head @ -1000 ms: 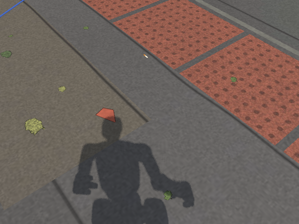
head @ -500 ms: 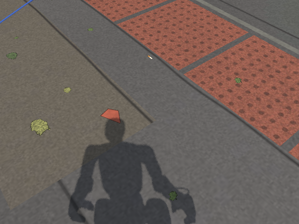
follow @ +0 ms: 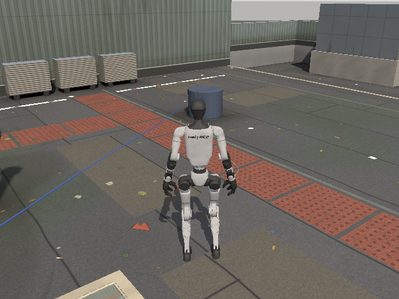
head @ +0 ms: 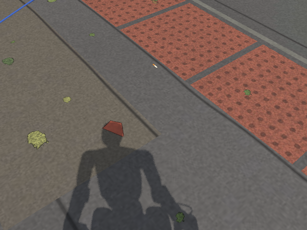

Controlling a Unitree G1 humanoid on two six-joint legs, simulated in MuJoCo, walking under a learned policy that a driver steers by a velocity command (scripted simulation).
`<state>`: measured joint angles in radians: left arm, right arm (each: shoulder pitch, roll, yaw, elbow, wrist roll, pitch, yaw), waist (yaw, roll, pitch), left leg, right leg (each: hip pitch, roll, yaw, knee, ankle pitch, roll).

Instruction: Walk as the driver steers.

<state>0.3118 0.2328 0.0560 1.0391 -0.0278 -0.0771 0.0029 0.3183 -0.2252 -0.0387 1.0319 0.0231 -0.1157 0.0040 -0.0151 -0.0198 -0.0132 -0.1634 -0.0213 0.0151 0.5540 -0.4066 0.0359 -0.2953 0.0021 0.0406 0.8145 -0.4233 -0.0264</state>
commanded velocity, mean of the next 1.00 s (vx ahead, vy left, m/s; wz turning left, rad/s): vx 0.47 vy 0.00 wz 0.21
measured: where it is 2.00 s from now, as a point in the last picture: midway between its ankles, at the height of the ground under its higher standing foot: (111, 134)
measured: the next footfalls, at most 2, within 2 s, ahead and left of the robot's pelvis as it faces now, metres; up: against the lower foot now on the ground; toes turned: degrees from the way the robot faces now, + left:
right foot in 0.34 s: +0.36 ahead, -0.13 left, +0.00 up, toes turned -1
left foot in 0.90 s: +0.63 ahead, +0.15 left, +0.00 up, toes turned +16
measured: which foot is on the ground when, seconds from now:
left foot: down 0.00-0.34, up 0.36-0.88, down 0.90-1.00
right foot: up 0.00-0.32, down 0.34-0.92, up 0.94-1.00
